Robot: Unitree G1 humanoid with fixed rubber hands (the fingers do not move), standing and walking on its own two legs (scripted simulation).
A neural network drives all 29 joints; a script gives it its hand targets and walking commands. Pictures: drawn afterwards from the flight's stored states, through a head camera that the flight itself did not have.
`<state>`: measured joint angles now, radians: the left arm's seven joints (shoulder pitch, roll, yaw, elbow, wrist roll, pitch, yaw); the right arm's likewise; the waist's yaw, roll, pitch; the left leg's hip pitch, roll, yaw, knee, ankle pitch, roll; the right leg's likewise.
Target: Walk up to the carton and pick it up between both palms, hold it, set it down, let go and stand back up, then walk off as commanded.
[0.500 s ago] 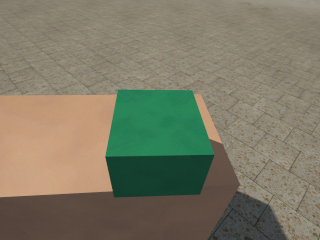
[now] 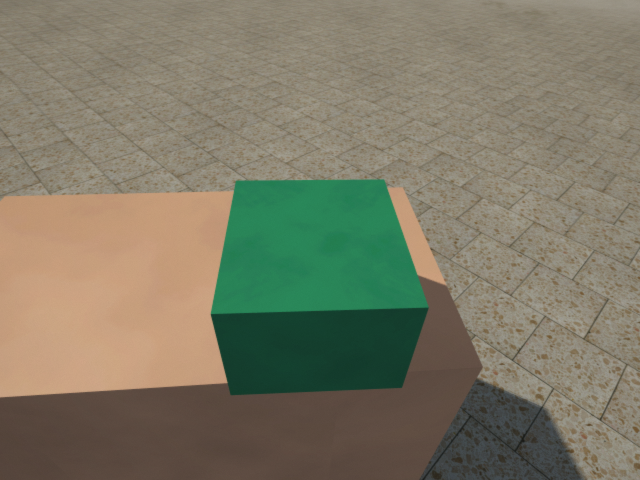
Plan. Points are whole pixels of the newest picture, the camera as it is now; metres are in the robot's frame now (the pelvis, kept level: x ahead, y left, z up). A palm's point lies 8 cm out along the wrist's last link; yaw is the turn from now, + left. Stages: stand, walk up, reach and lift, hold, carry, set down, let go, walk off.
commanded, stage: stand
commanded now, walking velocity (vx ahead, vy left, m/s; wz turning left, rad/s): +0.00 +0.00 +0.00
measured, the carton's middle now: (314, 278) +0.47 +0.03 +0.00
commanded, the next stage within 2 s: walk off in 0.96 s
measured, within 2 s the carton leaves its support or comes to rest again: neither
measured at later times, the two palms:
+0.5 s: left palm out of the picture +0.05 +0.27 -0.12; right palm out of the picture +0.12 -0.24 -0.11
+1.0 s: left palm out of the picture +0.04 +0.27 -0.12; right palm out of the picture +0.12 -0.24 -0.11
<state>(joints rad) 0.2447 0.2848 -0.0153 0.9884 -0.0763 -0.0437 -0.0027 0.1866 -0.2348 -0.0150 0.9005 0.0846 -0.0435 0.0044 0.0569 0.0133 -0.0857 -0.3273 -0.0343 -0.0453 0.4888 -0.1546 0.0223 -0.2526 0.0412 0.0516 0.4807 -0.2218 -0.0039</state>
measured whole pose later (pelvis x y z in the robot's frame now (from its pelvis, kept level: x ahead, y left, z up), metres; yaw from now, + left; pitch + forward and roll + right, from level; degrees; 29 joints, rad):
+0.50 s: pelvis +0.00 +0.00 +0.00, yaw +0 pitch +0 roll -1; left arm 0.24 0.29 -0.02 0.99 -0.08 -0.04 0.00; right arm 0.19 -0.24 -0.02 0.91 0.08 -0.04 0.00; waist 0.06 0.02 -0.08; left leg -0.33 -0.03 -0.05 0.49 -0.15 0.02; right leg -0.25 0.04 0.05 0.48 -0.22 0.00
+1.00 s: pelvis +0.00 +0.00 +0.00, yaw +0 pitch +0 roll -1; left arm 0.24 0.29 -0.02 0.99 -0.08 -0.04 0.00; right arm 0.19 -0.24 -0.02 0.91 0.08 -0.04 0.00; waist 0.06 0.03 -0.05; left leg -0.33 -0.03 -0.05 0.49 -0.15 0.02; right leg -0.25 0.04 0.05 0.48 -0.22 0.00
